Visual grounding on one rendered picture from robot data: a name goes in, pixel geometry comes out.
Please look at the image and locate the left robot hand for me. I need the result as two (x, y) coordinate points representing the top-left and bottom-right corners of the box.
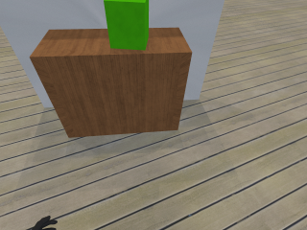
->
(32, 216), (58, 230)

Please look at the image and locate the pedestal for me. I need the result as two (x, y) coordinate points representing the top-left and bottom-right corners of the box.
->
(29, 27), (192, 138)

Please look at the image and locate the carton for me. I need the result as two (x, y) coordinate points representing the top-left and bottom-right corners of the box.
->
(104, 0), (149, 51)

